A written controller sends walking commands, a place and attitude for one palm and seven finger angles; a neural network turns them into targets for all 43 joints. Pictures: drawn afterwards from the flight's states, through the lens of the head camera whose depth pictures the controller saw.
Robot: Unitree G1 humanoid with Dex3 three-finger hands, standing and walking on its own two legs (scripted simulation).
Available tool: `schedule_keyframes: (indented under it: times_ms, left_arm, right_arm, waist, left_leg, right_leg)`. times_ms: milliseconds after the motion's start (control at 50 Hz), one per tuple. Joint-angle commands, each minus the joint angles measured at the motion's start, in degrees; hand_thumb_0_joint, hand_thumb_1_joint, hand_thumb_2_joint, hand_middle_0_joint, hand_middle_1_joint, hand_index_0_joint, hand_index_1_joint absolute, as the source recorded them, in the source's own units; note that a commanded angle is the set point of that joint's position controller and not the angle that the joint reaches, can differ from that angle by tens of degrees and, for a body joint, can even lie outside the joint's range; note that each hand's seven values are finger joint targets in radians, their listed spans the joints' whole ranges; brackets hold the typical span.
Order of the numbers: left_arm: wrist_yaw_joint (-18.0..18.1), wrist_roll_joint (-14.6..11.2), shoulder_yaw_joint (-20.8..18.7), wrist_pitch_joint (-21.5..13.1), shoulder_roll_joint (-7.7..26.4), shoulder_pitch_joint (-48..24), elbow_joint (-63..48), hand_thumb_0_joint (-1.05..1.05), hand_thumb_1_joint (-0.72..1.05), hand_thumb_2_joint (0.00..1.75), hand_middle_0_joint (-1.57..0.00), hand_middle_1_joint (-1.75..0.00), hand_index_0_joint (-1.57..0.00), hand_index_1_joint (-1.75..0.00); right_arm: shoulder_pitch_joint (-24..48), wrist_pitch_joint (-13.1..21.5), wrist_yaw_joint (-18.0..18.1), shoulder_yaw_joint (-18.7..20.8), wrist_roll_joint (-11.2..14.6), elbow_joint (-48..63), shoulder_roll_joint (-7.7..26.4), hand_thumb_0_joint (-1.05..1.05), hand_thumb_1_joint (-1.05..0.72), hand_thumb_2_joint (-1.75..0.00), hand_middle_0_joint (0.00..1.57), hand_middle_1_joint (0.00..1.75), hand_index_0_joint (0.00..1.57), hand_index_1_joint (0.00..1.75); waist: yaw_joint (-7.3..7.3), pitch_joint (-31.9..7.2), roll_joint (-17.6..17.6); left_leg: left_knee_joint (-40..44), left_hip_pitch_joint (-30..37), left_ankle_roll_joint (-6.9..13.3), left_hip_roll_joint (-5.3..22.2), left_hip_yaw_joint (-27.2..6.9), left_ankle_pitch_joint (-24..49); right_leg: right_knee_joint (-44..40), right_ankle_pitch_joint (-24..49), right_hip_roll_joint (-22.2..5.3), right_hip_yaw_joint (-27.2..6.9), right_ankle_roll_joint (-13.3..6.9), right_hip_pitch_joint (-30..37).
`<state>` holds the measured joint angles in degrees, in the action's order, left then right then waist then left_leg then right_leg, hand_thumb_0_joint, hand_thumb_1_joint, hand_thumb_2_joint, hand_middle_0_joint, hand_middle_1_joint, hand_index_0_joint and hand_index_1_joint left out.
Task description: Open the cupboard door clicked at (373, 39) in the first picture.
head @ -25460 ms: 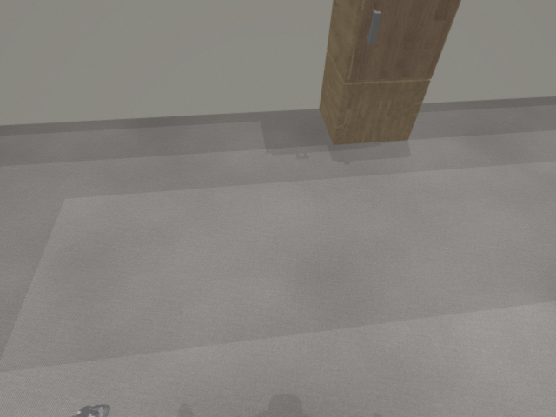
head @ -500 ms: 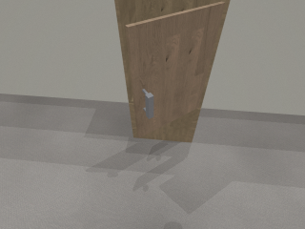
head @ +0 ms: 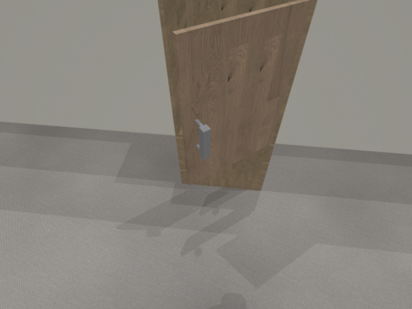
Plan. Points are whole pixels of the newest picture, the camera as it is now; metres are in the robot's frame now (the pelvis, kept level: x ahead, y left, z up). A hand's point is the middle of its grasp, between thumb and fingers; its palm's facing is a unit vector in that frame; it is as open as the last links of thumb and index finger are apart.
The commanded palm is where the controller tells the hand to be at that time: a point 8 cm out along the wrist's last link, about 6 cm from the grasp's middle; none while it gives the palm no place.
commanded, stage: look to check the result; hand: left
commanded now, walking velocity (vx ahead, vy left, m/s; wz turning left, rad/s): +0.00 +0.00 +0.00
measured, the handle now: (201, 139) +0.62 +0.06 -0.09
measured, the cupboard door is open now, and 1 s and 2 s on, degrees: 39 39 39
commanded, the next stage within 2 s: walk to a spot facing it in 0.16 s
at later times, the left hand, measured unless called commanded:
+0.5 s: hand out of the picture +0.04 +0.19 -0.18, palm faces -0.02 -0.97 -0.23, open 7.4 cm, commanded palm none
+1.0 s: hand out of the picture +0.11 +0.14 -0.17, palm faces -0.25 -0.93 -0.27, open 7.4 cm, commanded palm none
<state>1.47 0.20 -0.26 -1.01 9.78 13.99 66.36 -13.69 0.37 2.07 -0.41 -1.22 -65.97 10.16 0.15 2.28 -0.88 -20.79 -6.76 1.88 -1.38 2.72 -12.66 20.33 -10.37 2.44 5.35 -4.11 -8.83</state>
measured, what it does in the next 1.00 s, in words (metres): steps on the spot, turning right: right foot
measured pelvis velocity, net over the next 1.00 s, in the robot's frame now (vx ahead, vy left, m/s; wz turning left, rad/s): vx -0.01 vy -0.05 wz -0.33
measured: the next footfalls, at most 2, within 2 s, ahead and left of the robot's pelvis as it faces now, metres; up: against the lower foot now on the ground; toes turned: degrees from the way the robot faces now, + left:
right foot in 0.80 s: +0.03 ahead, -0.14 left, +0.00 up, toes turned -13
left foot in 1.18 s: +0.09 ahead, +0.09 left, +0.00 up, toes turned -27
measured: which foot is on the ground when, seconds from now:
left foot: down 0.00-0.80, up 0.82-1.00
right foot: down 0.00-0.60, up 0.62-0.78, down 0.80-1.00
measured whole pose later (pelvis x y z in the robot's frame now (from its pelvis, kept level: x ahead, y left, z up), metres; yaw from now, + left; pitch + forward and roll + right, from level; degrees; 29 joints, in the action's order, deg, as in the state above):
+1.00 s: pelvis -0.01 -0.05 -0.01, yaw -19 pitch +1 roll +2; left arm 0.4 1.5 -4.2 2.1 12.0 12.1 53.3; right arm -6.3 -2.8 1.6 3.7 -0.8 -53.2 12.7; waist 1.6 6.4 0.6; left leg -58.0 -25.0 -3.1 2.1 1.2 -26.0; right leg 29.8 -12.8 3.7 -4.7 -3.7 -17.7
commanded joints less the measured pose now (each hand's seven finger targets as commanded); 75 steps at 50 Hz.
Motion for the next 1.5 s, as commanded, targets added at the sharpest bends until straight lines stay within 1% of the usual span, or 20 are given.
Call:
schedule_keyframes:
  times_ms: [0, 500, 560, 620, 720, 740, 780, 820, 900, 1020, 1100, 1120, 1160, 1180, 1280, 1380, 1400, 1420, 1440, 1480]
  left_arm:
    - [0.5, 0.2, -1.3, -0.8, 7.8, 1.7, -1.9, 0.0, 0.9, 0.9, -0.2, -0.3, -0.2, -0.3]
    - [-0.6, 1.0, -4.5, 2.7, 9.4, -0.8, -9.3, 0.0, 0.9, 0.9, -0.2, -0.3, -0.2, -0.3]
    - [-1.1, 1.1, -4.7, 2.9, 8.1, -1.4, -11.4, 0.0, 0.9, 0.9, -0.2, -0.3, -0.2, -0.3]
    - [-1.6, 1.4, -5.3, 3.7, 6.8, -3.6, -13.9, 0.0, 0.9, 0.9, -0.2, -0.3, -0.2, -0.3]
    - [-2.4, 1.2, -5.4, 3.6, 5.5, 0.9, -14.3, 0.0, 0.9, 0.9, -0.2, -0.3, -0.2, -0.3]
    - [-2.3, 1.3, -5.9, 3.3, 6.5, 3.6, -13.7, 0.0, 0.9, 0.9, -0.2, -0.3, -0.2, -0.3]
    - [-1.0, 1.3, -7.5, 2.5, 16.5, 6.4, -13.8, 0.0, 0.9, 0.9, -0.2, -0.3, -0.2, -0.3]
    - [0.0, 1.3, -7.9, 2.6, 15.2, 3.5, -15.1, 0.0, 0.9, 0.9, -0.2, -0.3, -0.2, -0.3]
    - [0.0, 1.5, -7.0, 1.9, 13.3, -0.3, -16.8, 0.0, 0.9, 0.9, -0.2, -0.3, -0.2, -0.3]
    - [-0.5, 1.7, -7.3, 2.2, 14.6, 1.4, -16.9, 0.0, 0.9, 0.9, -0.2, -0.3, -0.2, -0.3]
    - [-0.8, 1.2, -7.2, 2.7, 14.3, -1.7, -18.1, 0.0, 0.9, 0.9, -0.2, -0.3, -0.2, -0.3]
    - [-0.9, 0.9, -6.8, 2.8, 13.2, -2.8, -18.4, 0.0, 0.9, 0.9, -0.2, -0.3, -0.2, -0.3]
    - [-2.2, 0.3, -5.7, 2.7, 9.4, -4.2, -21.7, 0.0, 0.9, 0.9, -0.2, -0.3, -0.2, -0.3]
    - [-2.9, 1.0, -6.3, 2.3, 11.2, -5.3, -23.3, 0.0, 0.9, 0.9, -0.2, -0.3, -0.2, -0.3]
    - [-3.7, 0.9, -5.1, 3.2, 8.4, -5.8, -21.4, 0.0, 0.9, 0.9, -0.2, -0.3, -0.2, -0.3]
    - [-3.9, 0.7, -5.2, 2.7, 9.6, -2.3, -20.2, 0.0, 0.9, 0.9, -0.2, -0.3, -0.2, -0.3]
    - [-3.6, 0.9, -6.0, 2.3, 12.6, 2.1, -19.0, 0.0, 0.9, 0.9, -0.2, -0.3, -0.2, -0.3]
    - [-2.5, 1.6, -7.4, 1.8, 19.9, 4.9, -18.3, 0.0, 0.9, 0.9, -0.2, -0.3, -0.2, -0.3]
    - [-1.8, 0.8, -7.6, 1.8, 22.5, 8.0, -17.5, 0.0, 0.9, 0.9, -0.2, -0.3, -0.2, -0.3]
    - [-0.8, 1.3, -7.3, 2.7, 18.6, 0.9, -19.2, 0.0, 0.9, 0.9, -0.2, -0.3, -0.2, -0.3]
  right_arm:
    - [-2.6, 0.7, 0.3, 1.0, 0.1, 1.3, 7.2, 0.0, -0.9, -0.9, 0.2, 0.3, 0.2, 0.3]
    - [-2.9, -1.5, 1.3, 3.7, 0.0, 7.0, 8.1, 0.0, -0.9, -0.9, 0.2, 0.3, 0.2, 0.3]
    - [-3.2, -1.0, 1.6, 4.6, -0.2, 8.4, 10.1, 0.0, -0.9, -0.9, 0.2, 0.3, 0.2, 0.3]
    - [-3.4, -0.2, 1.9, 5.0, -0.7, 9.7, 11.2, 0.0, -0.9, -0.9, 0.2, 0.3, 0.2, 0.3]
    - [0.8, -0.4, 1.2, 5.4, -0.9, 11.6, 12.6, 0.0, -0.9, -0.9, 0.2, 0.3, 0.2, 0.3]
    - [1.8, -0.7, 1.1, 5.7, -0.6, 12.3, 12.7, 0.0, -0.9, -0.9, 0.2, 0.3, 0.2, 0.3]
    - [3.6, -1.6, 0.3, 5.1, 0.7, 15.8, 7.4, 0.0, -0.9, -0.9, 0.2, 0.3, 0.2, 0.3]
    - [6.3, -2.1, 0.2, 5.4, 0.4, 16.4, 7.9, 0.0, -0.9, -0.9, 0.2, 0.3, 0.2, 0.3]
    - [6.2, -2.0, -0.3, 4.9, 0.4, 16.4, 6.3, 0.0, -0.9, -0.9, 0.2, 0.3, 0.2, 0.3]
    - [8.0, -1.5, -0.1, 4.9, 1.0, 18.5, 6.4, 0.0, -0.9, -0.9, 0.2, 0.3, 0.2, 0.3]
    - [3.1, -0.7, 0.5, 4.7, 1.4, 17.7, 7.5, 0.0, -0.9, -0.9, 0.2, 0.3, 0.2, 0.3]
    - [1.0, -0.3, 0.7, 5.0, 1.3, 17.1, 8.8, 0.0, -0.9, -0.9, 0.2, 0.3, 0.2, 0.3]
    - [-1.1, 0.3, 1.3, 6.4, -0.3, 18.3, 17.7, 0.0, -0.9, -0.9, 0.2, 0.3, 0.2, 0.3]
    - [0.8, 0.1, 1.7, 6.3, -0.5, 19.5, 18.3, 0.0, -0.9, -0.9, 0.2, 0.3, 0.2, 0.3]
    - [2.1, 0.2, 1.1, 4.9, -1.1, 19.3, 13.2, 0.0, -0.9, -0.9, 0.2, 0.3, 0.2, 0.3]
    - [0.9, -0.5, 0.3, 5.9, -0.4, 18.7, 15.8, 0.0, -0.9, -0.9, 0.2, 0.3, 0.2, 0.3]
    - [2.0, -0.7, 0.0, 5.9, 0.1, 19.4, 14.9, 0.0, -0.9, -0.9, 0.2, 0.3, 0.2, 0.3]
    - [2.0, -0.7, -0.4, 4.9, 0.8, 21.8, 9.7, 0.0, -0.9, -0.9, 0.2, 0.3, 0.2, 0.3]
    - [4.2, -1.2, 0.1, 4.4, 1.0, 22.5, 10.8, 0.0, -0.9, -0.9, 0.2, 0.3, 0.2, 0.3]
    - [6.1, -1.5, 0.2, 4.7, 0.9, 21.0, 10.8, 0.0, -0.9, -0.9, 0.2, 0.3, 0.2, 0.3]
  waist:
    - [-0.48, 0.8, 0.5]
    - [-1.1, 0.2, 0.5]
    - [-0.95, -1.4, -4.7]
    - [-0.79, -0.7, -8.4]
    - [2.09, 0.0, -3.0]
    - [3.28, 0.3, -1.0]
    - [4.82, -0.2, 20.1]
    - [3.5, -0.7, 10.7]
    - [1.31, -4.1, 5.5]
    - [2.23, -4.6, 8.1]
    - [-0.88, -5.8, 8.7]
    - [-2.15, -6.4, 6.4]
    - [-2.92, -4.4, -15.9]
    - [-2.0, -2.6, -8.8]
    - [-0.43, -4.1, -12.1]
    - [0.79, -4.9, -10.1]
    - [3.3, -5.6, -3.5]
    - [4.05, -7.7, 17.3]
    - [6.83, -8.3, 18.0]
    - [3.81, -4.4, 15.3]
  left_leg:
    - [4.4, -2.4, 0.8, 7.2, -7.3, 6.3]
    - [-3.6, -3.0, 0.6, 9.9, -1.9, -2.0]
    - [0.4, 0.0, 3.8, 16.5, -7.5, 1.3]
    - [3.7, 2.9, 10.8, 26.6, -11.9, 17.8]
    - [-7.1, -4.9, 4.1, 20.6, 1.0, 19.6]
    - [-13.1, -8.1, 1.4, 17.2, 3.7, 13.6]
    - [-37.3, -22.5, -4.5, 3.5, 6.4, -25.0]
    - [-47.4, -26.6, -3.7, 5.3, -3.1, -19.9]
    - [-41.0, -22.2, -4.7, 4.7, -3.6, -13.1]
    - [-27.8, -18.7, -4.6, 2.1, -3.4, -13.2]
    - [-9.7, -6.3, -3.9, 1.0, -3.7, -4.9]
    - [-2.5, 2.1, -3.2, 3.4, -5.0, -1.8]
    - [7.6, 7.4, 8.1, 28.7, -29.0, 3.6]
    - [6.2, -2.0, 11.8, 31.1, -27.8, 6.7]
    - [-4.4, 2.6, 4.7, 17.5, -4.2, 36.3]
    - [-12.7, -3.7, 0.5, 17.0, 0.1, 27.5]
    - [-20.8, -10.9, -2.2, 14.1, 2.8, 16.8]
    - [-34.9, -25.5, -5.9, 5.4, 8.0, -11.6]
    - [-43.1, -26.7, -5.6, 5.6, 0.0, -26.7]
    - [-47.8, -28.3, -5.1, 7.2, -4.0, -20.4]
  right_leg:
    - [-4.3, 4.0, -9.3, -9.7, 0.9, 1.2]
    - [2.8, 6.8, -8.0, -17.0, -0.3, -8.3]
    - [13.0, 5.2, -3.2, -12.7, 1.2, -12.7]
    - [34.7, -19.6, -2.4, -7.7, 3.2, -20.2]
    - [18.7, -9.9, -3.3, -2.7, 3.4, -6.6]
    - [10.8, -0.3, -3.4, -4.1, 2.7, -2.7]
    - [-3.8, 19.1, -23.6, -34.7, -8.4, 1.3]
    - [-3.5, 6.4, -20.9, -36.9, -10.8, -0.1]
    - [-0.9, 10.3, -15.2, -28.7, -8.1, -1.1]
    - [0.0, 13.8, -12.9, -31.3, -7.4, 1.2]
    - [3.6, 13.8, -9.3, -30.9, -3.4, -5.2]
    - [6.3, 9.3, -6.8, -28.6, -0.6, -12.0]
    - [28.3, -22.9, 2.8, -11.1, 5.7, -28.1]
    - [38.1, -22.6, -1.4, -9.7, 6.9, -25.4]
    - [34.4, -17.6, -2.7, -3.4, 7.1, -21.3]
    - [12.8, -4.9, -0.5, 0.6, 4.7, -3.3]
    - [6.4, 7.7, -4.0, -4.2, 3.1, 5.9]
    - [1.1, 26.2, -19.9, -27.0, -3.3, 15.3]
    - [0.3, 29.4, -26.6, -32.5, -10.3, 11.4]
    - [-0.5, 9.8, -20.5, -31.5, -10.2, 3.1]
